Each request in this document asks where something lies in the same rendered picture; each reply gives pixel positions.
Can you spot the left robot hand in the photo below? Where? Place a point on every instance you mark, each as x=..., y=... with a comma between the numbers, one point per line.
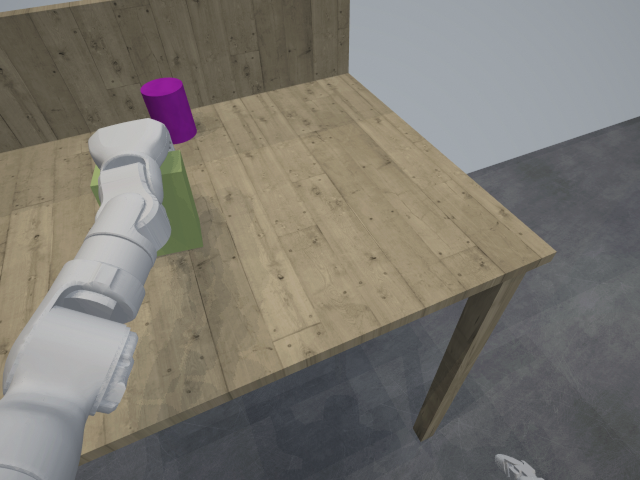
x=147, y=135

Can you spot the sponge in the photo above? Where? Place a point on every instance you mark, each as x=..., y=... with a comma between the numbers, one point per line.
x=178, y=202

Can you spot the table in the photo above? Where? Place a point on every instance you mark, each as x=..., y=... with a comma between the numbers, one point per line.
x=326, y=219

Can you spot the left robot forearm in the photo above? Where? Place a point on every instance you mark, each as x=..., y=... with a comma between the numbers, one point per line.
x=107, y=275

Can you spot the right robot hand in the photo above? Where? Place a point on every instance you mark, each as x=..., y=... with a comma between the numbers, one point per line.
x=514, y=469

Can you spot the left robot upper arm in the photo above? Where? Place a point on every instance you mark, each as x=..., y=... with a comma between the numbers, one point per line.
x=75, y=365

